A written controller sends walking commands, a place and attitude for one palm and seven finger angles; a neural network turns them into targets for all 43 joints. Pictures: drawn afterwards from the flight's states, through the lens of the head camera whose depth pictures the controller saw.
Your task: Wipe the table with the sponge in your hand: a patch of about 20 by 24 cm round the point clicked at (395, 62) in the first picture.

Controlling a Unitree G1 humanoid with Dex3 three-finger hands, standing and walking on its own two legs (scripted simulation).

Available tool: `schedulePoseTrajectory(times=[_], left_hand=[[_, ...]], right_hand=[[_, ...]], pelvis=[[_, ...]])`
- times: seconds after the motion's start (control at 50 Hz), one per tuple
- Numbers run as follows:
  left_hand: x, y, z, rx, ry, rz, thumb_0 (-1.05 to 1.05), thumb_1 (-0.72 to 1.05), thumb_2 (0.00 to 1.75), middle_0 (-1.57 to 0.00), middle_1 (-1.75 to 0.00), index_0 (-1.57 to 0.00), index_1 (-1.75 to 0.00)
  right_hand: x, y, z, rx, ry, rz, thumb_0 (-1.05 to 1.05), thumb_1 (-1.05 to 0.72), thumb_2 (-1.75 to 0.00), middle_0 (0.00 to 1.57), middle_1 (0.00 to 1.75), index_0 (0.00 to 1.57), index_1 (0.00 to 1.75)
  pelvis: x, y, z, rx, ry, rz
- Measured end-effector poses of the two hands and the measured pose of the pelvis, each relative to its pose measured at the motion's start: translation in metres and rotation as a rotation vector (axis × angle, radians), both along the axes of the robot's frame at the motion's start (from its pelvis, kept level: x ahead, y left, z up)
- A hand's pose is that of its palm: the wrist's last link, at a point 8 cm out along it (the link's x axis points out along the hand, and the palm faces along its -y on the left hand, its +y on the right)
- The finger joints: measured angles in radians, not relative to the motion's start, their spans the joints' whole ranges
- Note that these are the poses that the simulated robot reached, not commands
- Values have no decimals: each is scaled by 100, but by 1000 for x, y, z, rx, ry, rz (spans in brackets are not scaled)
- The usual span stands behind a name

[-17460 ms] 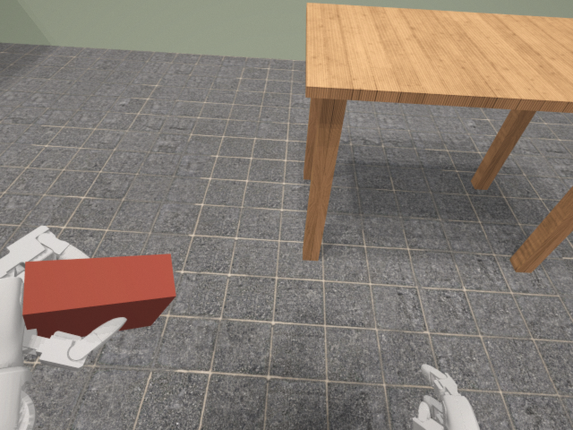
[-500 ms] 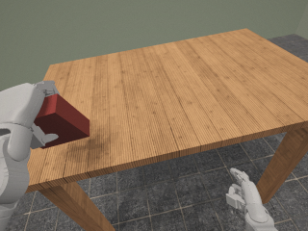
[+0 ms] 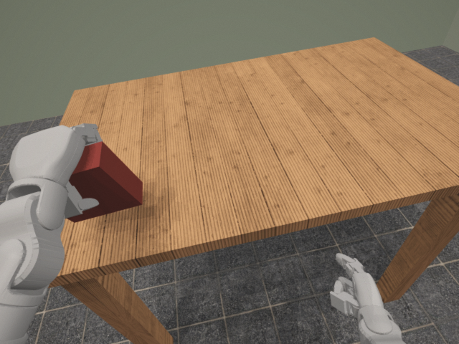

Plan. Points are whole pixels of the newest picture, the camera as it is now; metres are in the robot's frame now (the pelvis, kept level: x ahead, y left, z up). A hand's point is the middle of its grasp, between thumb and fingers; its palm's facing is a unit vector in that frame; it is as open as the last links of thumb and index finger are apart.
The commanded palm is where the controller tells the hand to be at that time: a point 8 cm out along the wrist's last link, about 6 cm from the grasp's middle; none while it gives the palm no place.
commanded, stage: move the sponge above the wiping area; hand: left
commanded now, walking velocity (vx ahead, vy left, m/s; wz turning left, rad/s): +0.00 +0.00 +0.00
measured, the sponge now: (94, 191) +0.27 +0.28 +0.15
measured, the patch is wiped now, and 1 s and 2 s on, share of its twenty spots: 0.00 0.00 0.00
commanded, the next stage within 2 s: none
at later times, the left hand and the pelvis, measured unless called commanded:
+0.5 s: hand (81, 179) +0.27 +0.28 +0.19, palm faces +0.16 -0.07 -0.98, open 9.2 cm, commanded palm +0.23 +0.28 +0.27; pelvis +0.01 +0.00 +0.00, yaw +1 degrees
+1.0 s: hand (86, 181) +0.28 +0.29 +0.17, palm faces +0.07 -0.03 -1.00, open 9.2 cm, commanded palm +0.24 +0.29 +0.25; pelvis +0.01 -0.01 +0.00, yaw +1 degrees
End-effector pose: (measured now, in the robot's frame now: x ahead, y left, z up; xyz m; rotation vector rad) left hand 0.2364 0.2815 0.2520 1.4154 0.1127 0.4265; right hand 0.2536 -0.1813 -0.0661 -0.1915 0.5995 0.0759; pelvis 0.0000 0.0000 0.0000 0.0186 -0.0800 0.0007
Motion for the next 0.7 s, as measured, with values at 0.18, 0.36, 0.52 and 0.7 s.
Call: schedulePoseTrajectory(times=[0.18, 0.36, 0.52, 0.7], left_hand=[[3, -1, -3, 4, 14, -3, 0, -44, 105, -82, -141, -83, -140], [3, 5, -7, 10, 43, 33, 0, -44, 105, -82, -141, -83, -140], [3, -3, -12, 25, 64, 15, 0, -44, 105, -82, -141, -83, -140], [10, 0, -15, 45, 91, 41, 0, -44, 105, -82, -141, -83, -140]], right_hand=[[6, -1, -2, -1, 19, 4, 1, -90, -90, 20, 29, 20, 30], [11, -2, -3, 1, 23, 9, 1, -90, -90, 20, 29, 20, 30], [13, -3, -4, 2, 23, 18, 1, -90, -90, 20, 29, 20, 30], [11, -7, -4, 7, 22, 16, 1, -90, -90, 20, 29, 20, 30]], pelvis=[[8, 1, 1, -2, 8, -1], [12, -1, 1, -4, 14, 5], [14, -3, 1, -4, 14, 10], [12, -8, 1, -2, 17, 11]])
